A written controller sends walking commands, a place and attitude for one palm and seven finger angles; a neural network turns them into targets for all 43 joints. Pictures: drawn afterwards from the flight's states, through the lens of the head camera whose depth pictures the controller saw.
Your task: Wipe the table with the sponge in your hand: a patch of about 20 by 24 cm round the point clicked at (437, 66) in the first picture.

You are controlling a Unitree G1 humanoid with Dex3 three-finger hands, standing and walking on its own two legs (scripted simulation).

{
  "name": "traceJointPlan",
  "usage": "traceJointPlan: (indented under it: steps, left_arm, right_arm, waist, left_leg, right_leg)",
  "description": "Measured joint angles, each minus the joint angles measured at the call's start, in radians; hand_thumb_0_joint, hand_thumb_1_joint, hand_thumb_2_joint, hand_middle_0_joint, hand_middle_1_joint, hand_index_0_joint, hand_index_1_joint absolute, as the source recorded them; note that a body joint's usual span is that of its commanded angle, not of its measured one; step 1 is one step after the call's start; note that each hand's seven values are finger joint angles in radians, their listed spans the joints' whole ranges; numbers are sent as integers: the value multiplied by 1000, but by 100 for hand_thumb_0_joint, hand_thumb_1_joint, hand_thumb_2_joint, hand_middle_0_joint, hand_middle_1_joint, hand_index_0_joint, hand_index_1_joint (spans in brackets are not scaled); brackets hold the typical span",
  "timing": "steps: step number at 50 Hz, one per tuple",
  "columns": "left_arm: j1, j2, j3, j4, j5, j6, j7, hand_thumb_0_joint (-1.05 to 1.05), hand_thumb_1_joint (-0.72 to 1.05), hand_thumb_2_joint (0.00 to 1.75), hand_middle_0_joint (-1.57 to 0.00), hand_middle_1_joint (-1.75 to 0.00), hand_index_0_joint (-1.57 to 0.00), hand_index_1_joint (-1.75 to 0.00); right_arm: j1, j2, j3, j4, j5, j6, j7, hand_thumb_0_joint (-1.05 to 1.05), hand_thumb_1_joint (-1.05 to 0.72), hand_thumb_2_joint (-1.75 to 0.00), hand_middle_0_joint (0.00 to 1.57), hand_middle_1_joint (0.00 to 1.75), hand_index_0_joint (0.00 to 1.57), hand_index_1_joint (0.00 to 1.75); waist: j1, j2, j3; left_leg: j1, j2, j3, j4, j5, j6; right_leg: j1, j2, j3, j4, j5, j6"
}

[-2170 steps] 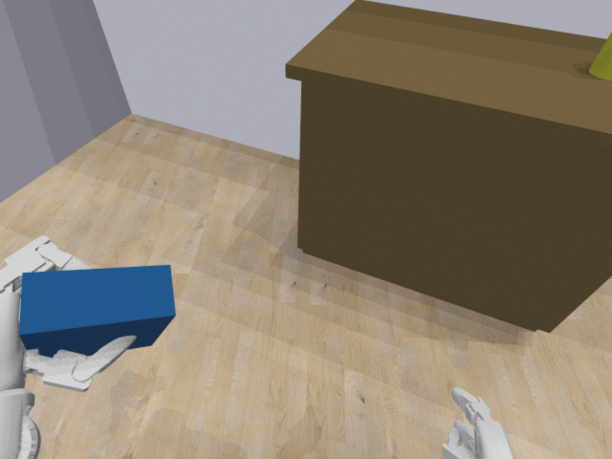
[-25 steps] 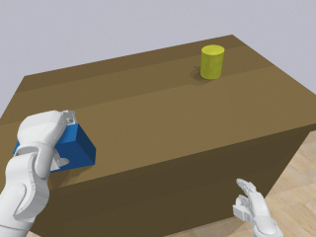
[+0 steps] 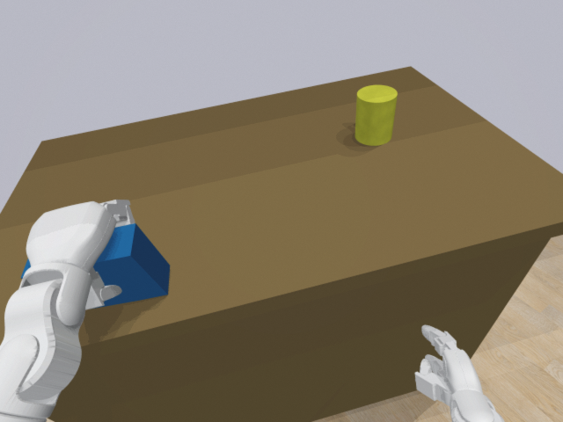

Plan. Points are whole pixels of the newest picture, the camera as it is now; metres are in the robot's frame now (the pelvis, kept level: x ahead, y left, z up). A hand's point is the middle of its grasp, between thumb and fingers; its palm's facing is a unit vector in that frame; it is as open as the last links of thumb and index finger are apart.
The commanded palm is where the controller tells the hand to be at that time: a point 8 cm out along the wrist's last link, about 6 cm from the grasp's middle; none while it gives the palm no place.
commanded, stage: wipe forward along the first lane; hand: left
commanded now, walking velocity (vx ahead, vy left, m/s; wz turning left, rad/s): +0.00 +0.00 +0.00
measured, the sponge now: (111, 276) +0.25 +0.29 +0.11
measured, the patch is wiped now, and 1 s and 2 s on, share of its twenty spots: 0.05 0.20 0.30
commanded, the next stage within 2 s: slide across to the middle lane in 1.60 s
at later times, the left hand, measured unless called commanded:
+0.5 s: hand (103, 229) +0.29 +0.31 +0.16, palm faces +0.03 -0.02 -1.00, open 9.1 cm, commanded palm +0.27 +0.31 +0.19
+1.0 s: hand (108, 207) +0.34 +0.33 +0.15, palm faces -0.04 +0.00 -1.00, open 9.1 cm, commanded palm +0.32 +0.33 +0.18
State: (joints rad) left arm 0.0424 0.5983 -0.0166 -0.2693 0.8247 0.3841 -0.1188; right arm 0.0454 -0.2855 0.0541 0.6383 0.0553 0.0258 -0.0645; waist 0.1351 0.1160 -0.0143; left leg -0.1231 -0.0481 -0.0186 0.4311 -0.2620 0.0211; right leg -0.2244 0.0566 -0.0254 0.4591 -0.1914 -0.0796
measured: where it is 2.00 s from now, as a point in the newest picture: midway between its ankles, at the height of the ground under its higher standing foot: outside the picture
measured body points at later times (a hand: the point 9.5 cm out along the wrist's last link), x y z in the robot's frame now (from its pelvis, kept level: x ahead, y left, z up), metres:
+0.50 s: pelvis +0.00 -0.01 +0.00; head +0.00 -0.05 +0.45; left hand +0.29 +0.31 +0.21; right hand +0.23 -0.21 -0.10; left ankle -0.02 +0.11 -0.74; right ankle +0.04 -0.07 -0.74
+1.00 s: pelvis +0.00 -0.01 +0.00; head +0.01 -0.05 +0.45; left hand +0.34 +0.33 +0.21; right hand +0.18 -0.25 -0.12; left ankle -0.02 +0.11 -0.74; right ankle +0.04 -0.07 -0.74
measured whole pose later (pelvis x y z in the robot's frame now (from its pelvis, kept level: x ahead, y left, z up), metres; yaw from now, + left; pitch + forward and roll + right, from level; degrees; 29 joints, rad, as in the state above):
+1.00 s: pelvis +0.00 -0.01 +0.00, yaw +2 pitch +2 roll +1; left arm -0.45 0.66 0.00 0.40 0.90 0.22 -0.17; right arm 0.17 -0.32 0.03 0.66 0.08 0.07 -0.10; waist 0.06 0.09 -0.03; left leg -0.26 -0.04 -0.05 0.49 -0.27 0.02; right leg -0.33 0.06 -0.06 0.47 -0.19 -0.09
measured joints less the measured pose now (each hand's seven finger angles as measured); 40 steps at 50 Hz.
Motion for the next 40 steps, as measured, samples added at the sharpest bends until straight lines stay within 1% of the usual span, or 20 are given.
traceJointPlan:
  steps: [2, 5, 9, 12, 16, 22, 27, 30, 35, 40]
  left_arm:
    - [-10, 1, 1, 11, 4, 5, 6, 1, -44, 111, -81, -144, -83, -143]
    - [-60, 1, -11, 65, 22, 20, 11, 1, -44, 111, -82, -144, -84, -142]
    - [-132, 0, -25, 139, 39, 40, -7, 0, -45, 111, -82, -143, -84, -142]
    - [-159, 1, -28, 172, 47, 36, -26, 0, -45, 111, -83, -143, -85, -141]
    - [-178, 4, -28, 205, 52, 9, -46, 0, -46, 112, -83, -142, -85, -141]
    - [-221, 15, -10, 264, 43, -44, -49, 0, -46, 112, -84, -142, -86, -141]
    - [-289, 24, 0, 350, 48, -59, -48, 0, -47, 112, -84, -142, -86, -140]
    - [-322, 31, 8, 402, 52, -68, -51, 0, -47, 112, -85, -142, -86, -141]
    - [-354, 42, 18, 461, 59, -87, -64, 0, -47, 113, -85, -142, -86, -141]
    - [-370, 45, 22, 502, 59, -121, -63, 0, -47, 113, -85, -142, -86, -141]
  right_arm:
    - [-3, 3, 4, 3, 3, 2, -2, 1, -90, -90, 20, 30, 20, 30]
    - [-7, 4, 8, 7, 6, 7, -7, 1, -90, -90, 20, 30, 20, 30]
    - [-12, 5, 13, 8, 11, 5, -15, 1, -90, -90, 20, 30, 20, 30]
    - [-9, 4, 16, 7, 13, 2, -18, 1, -90, -90, 20, 30, 20, 30]
    - [4, 1, 15, 6, 12, -1, -20, 1, -90, -90, 20, 30, 20, 30]
    - [29, -2, 13, 14, 11, -1, -25, 1, -90, -90, 20, 30, 20, 30]
    - [43, -9, 8, 21, 14, 8, -28, 1, -90, -90, 20, 30, 20, 30]
    - [51, -14, 4, 21, 14, 14, -29, 1, -90, -90, 20, 30, 20, 30]
    - [74, -25, -8, 16, 17, 24, -28, 1, -90, -90, 20, 30, 20, 30]
    - [101, -34, -18, 13, 20, 32, -28, 1, -90, -90, 20, 30, 20, 30]
  waist:
    - [4, -4, 1]
    - [3, -7, 3]
    - [-3, -9, 6]
    - [-9, -7, 5]
    - [-16, -5, 0]
    - [-19, -15, -1]
    - [-28, -21, 1]
    - [-39, -23, 0]
    - [-56, -22, -8]
    - [-63, -19, -16]
  left_leg:
    - [-1, 1, 1, 1, 0, 0]
    - [-5, 0, -7, 0, 3, -1]
    - [-13, -2, -14, -4, 9, -2]
    - [-17, -3, -16, -7, 12, -1]
    - [-20, -3, -20, -7, 10, -1]
    - [-30, 0, -26, 3, 3, -4]
    - [-47, 3, -30, 13, 0, -7]
    - [-60, 4, -31, 19, -1, -8]
    - [-77, 6, -31, 31, -7, -8]
    - [-90, 6, -31, 42, -12, -7]
  right_leg:
    - [-1, 1, 1, 0, 1, -1]
    - [-1, -1, -6, -5, 3, -1]
    - [-6, -4, -14, -10, 7, -2]
    - [-10, -5, -15, -13, 9, -2]
    - [-11, -5, -19, -15, 7, -1]
    - [-16, -2, -25, -13, 2, -4]
    - [-28, 1, -30, -12, 3, -8]
    - [-39, 2, -31, -10, 4, -8]
    - [-54, 4, -31, -3, 1, -9]
    - [-66, 4, -32, 5, -2, -8]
